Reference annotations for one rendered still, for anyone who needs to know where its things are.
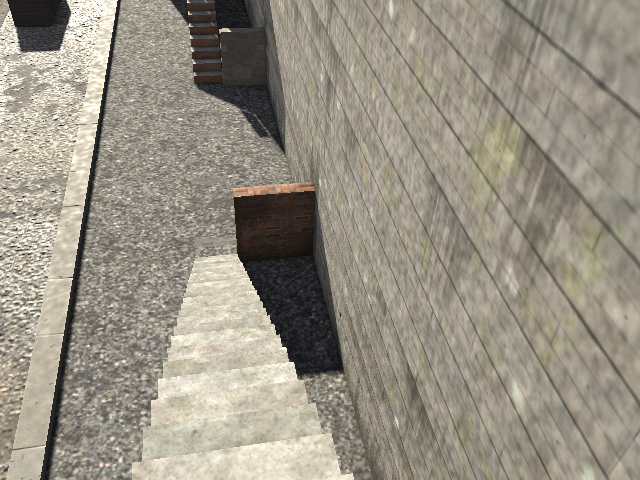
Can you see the stairs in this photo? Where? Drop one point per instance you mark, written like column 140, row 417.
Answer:
column 230, row 406
column 204, row 41

